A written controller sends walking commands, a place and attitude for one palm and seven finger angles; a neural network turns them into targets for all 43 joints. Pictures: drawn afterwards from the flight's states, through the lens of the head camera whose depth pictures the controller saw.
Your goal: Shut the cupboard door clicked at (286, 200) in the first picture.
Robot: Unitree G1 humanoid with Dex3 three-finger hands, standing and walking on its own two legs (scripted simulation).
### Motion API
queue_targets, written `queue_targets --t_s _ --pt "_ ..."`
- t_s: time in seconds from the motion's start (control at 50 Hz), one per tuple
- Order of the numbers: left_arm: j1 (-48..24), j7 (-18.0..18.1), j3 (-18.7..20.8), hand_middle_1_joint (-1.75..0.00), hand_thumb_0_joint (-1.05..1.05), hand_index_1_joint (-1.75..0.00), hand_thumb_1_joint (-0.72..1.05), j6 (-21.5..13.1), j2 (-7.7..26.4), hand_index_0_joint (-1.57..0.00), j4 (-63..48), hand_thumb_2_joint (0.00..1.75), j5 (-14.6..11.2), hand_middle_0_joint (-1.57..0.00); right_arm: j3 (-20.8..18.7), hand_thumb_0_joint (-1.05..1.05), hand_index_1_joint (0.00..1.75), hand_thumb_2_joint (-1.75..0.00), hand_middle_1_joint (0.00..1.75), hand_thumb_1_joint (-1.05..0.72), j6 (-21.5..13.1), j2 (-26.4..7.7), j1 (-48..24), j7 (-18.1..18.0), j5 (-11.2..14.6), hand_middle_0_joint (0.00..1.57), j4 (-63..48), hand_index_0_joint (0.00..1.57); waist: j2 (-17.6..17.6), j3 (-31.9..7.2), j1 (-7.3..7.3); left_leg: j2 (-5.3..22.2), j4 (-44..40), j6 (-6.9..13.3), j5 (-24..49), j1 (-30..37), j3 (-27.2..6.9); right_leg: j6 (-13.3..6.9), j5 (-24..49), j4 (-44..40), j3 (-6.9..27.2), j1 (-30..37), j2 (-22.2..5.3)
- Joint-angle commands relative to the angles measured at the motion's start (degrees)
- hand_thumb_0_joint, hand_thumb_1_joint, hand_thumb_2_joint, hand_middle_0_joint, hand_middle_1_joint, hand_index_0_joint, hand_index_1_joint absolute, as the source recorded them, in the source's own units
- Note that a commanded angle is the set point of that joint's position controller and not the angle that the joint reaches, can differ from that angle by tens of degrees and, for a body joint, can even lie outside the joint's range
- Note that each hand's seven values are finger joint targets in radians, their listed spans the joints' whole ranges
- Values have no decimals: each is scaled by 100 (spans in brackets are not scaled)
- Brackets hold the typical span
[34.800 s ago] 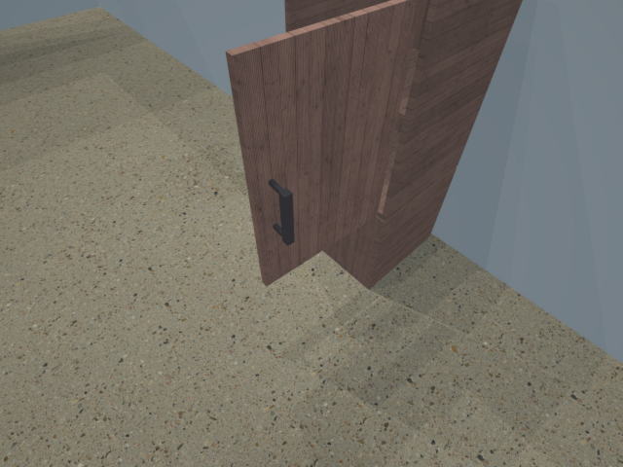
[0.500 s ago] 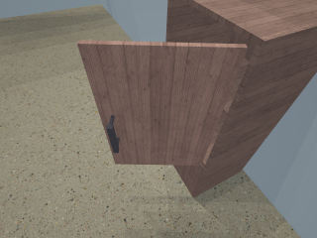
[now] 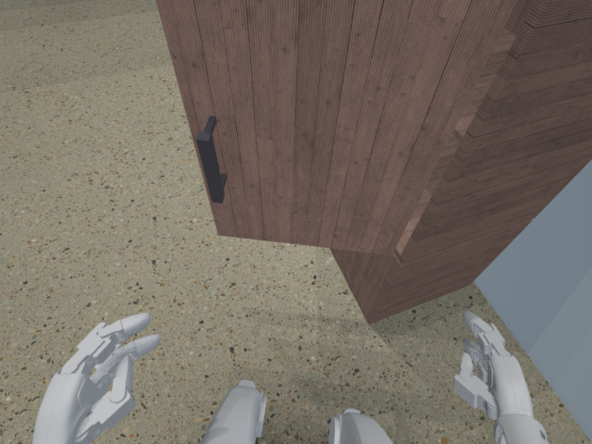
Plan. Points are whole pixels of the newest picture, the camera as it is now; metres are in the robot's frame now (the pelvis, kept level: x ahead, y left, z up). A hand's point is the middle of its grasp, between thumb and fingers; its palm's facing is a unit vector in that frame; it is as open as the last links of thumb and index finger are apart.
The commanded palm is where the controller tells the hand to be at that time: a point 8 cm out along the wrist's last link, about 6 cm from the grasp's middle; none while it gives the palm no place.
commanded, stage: raise the hand and make a fist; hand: left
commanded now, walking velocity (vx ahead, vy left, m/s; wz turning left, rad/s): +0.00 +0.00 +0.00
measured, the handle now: (214, 162) +0.52 +0.20 +0.04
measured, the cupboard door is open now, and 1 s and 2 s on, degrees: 62 62 62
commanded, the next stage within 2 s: bring the fist close to the handle in 1.46 s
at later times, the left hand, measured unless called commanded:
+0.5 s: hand (117, 343) +0.22 +0.24 +0.05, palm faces +0.03 -1.00 -0.04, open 3.7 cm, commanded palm +0.19 +0.28 +0.04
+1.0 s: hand (125, 340) +0.22 +0.23 +0.04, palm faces -0.04 -1.00 -0.02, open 3.1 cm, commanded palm +0.20 +0.29 +0.04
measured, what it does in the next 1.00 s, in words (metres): stands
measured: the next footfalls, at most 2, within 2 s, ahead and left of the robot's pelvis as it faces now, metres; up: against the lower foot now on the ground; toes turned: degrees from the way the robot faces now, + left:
none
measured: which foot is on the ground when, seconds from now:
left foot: down 0.00-1.00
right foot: down 0.00-1.00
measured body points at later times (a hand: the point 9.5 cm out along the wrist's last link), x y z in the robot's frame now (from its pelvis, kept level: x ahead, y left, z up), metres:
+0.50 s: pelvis +0.00 +0.04 -0.01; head +0.07 +0.05 +0.44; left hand +0.21 +0.29 +0.05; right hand +0.15 -0.21 -0.09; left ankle +0.06 +0.14 -0.62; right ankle +0.01 -0.08 -0.62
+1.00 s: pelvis +0.00 +0.05 -0.01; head +0.08 +0.07 +0.44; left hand +0.22 +0.29 +0.04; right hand +0.21 -0.17 -0.07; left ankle +0.06 +0.14 -0.62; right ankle +0.01 -0.08 -0.62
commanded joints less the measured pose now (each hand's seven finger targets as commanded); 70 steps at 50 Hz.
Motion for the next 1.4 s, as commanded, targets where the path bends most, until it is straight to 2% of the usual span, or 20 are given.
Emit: queue_targets --t_s 0.0,0.08,0.16,0.18,0.22,0.3,0.4,0.46,0.5,0.58,0.6,0.68,0.78,0.84,0.92,0.98,1.08,1.14,1.28,1.38 --pt "-1657 145 -3 -76 0 -76 90 -1079 960 -62 -3163 90 -235 -62 -61 0 30 -90 30 -90 -356 -477 105 -249 -38 20 -627 20 690 -1426 -473 -28 -105 467 636 896 70 335 714 -1618 1247 79 -107" --pt "-1328 -135 -441 -84 0 -84 90 -316 786 -69 -2014 90 -175 -69 32 0 30 -90 30 -90 -279 -565 160 -459 94 20 -627 20 206 -557 -601 -19 -92 513 -43 175 4 380 -568 -2010 1292 -159 -67" --pt "-581 -183 -17 -92 0 -92 90 1162 1053 -77 -1528 90 -189 -77 55 0 30 -90 30 -90 -39 -541 100 -507 268 20 -1031 20 -156 -920 -126 -89 -477 491 -168 81 65 421 -1120 -2340 1350 571 -206" --pt "-415 -52 289 -94 0 -94 90 1427 1235 -79 -1469 90 -211 -79 64 0 30 -90 30 -90 22 -480 2 -503 266 20 -1098 20 -80 -1043 56 -109 -533 473 -63 102 56 412 -1038 -2320 1353 769 -211" --pt "-427 336 635 -98 0 -98 90 1570 1258 -82 -1895 90 -265 -82 89 0 30 -90 30 -90 108 -327 -27 -453 242 20 -1195 20 -198 -1232 166 -107 -612 421 123 171 47 466 -662 -2243 1313 990 -267" --pt "-521 1091 658 -106 0 -106 90 805 1041 -90 -2576 90 -128 -90 96 0 30 -90 30 -90 66 -187 66 -345 96 20 -1033 20 180 -1387 181 -18 -705 364 740 469 -50 357 753 -1567 811 799 -113" --pt "-481 880 -411 -116 0 -116 90 -35 474 -99 -2247 90 169 -99 62 0 30 -90 30 -90 -19 -429 271 -223 -22 20 -808 20 399 -1059 -294 7 -728 397 710 770 -196 231 874 -1089 241 -234 61" --pt "-445 572 -639 -122 0 -122 90 57 476 -104 -2237 90 133 -104 45 0 30 -90 30 -90 -53 -591 345 -246 37 20 -905 20 509 -1198 -344 11 -921 393 228 898 -333 215 543 -1108 163 -376 59" --pt "-411 532 -400 -126 0 -126 90 233 733 -108 -2421 90 91 -108 25 0 30 -90 30 -90 -39 -637 341 -262 61 20 -974 20 652 -1462 -229 10 -1038 374 215 1077 -405 197 659 -1052 117 -296 57" --pt "-351 913 234 -134 0 -134 90 398 1182 -115 -3091 90 89 -115 24 0 30 -90 30 -90 117 -581 277 -253 23 20 -1087 20 974 -1883 55 33 -1264 246 522 1533 -558 136 960 -841 -27 -158 118" --pt "-298 1014 151 -136 0 -136 90 376 1026 -117 -3337 90 80 -117 40 0 30 -90 30 -90 154 -549 275 -225 9 20 -1138 20 1094 -2021 77 50 -1294 188 761 1780 -584 134 1071 -789 -75 -173 103" --pt "-96 1240 -119 -144 0 -144 90 417 678 -124 -3073 90 181 -124 68 0 30 -90 30 -90 347 -488 335 -147 -39 20 -1127 20 1012 -1707 -76 91 -1238 146 1044 1765 -635 152 1189 -802 -137 -296 161" --pt "-390 887 -681 -150 0 -150 90 737 456 -130 -2319 90 395 -130 123 0 30 -90 30 -90 473 -602 394 -159 14 20 -1207 20 544 -936 -401 68 -1254 250 108 1142 -643 191 835 -1010 -114 -453 161" --pt "-733 731 -463 -150 0 -150 90 773 758 -130 -2505 90 337 -130 151 0 30 -90 30 -90 475 -628 399 -196 23 20 -1276 20 638 -1161 -351 29 -1209 272 79 1191 -597 178 820 -1063 -53 -355 147" --pt "-818 856 102 -150 0 -150 90 469 1129 -130 -3169 90 133 -130 164 0 30 -90 30 -90 440 -543 354 -203 -27 20 -1298 20 1075 -1848 -80 7 -1113 196 675 1633 -533 114 1087 -928 -14 -156 147" --pt "-581 990 161 -150 0 -150 90 362 1074 -130 -3040 90 87 -130 187 0 30 -90 30 -90 463 -486 333 -171 -46 20 -1241 20 1077 -1721 -47 -3 -1065 214 745 1467 -485 101 1117 -931 -7 -97 189" --pt "-354 792 -329 -150 0 -150 90 658 640 -130 -2181 90 127 -130 167 0 30 -90 30 -90 511 -544 362 -159 24 20 -1189 20 499 -1207 -288 -35 -911 339 370 820 -318 174 847 -1185 107 -38 166" --pt "-537 637 -294 -150 0 -150 90 773 785 -130 -2218 90 70 -130 138 0 30 -90 30 -90 495 -584 382 -211 84 20 -1241 20 274 -1263 -294 -56 -750 383 364 604 -173 220 648 -1364 337 169 102" --pt "-702 1004 226 -150 0 -150 90 238 1178 -130 -2857 90 3 -130 150 0 30 -90 30 -90 455 -446 339 -240 5 20 -1160 20 610 -1565 -94 -60 -511 380 743 576 -70 185 921 -1223 548 381 75" --pt "-426 941 -160 -150 0 -150 90 379 809 -130 -2290 90 95 -130 130 0 30 -90 30 -90 534 -483 352 -199 40 20 -1143 20 403 -1303 -217 -59 -507 401 593 411 -35 243 786 -1346 612 311 48"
